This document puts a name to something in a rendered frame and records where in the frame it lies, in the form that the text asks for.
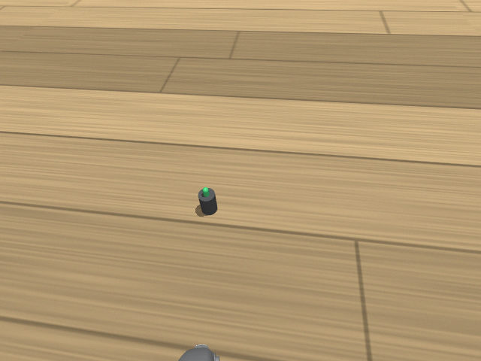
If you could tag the bottle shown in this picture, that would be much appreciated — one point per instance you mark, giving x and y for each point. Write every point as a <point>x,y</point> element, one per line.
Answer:
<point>207,201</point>

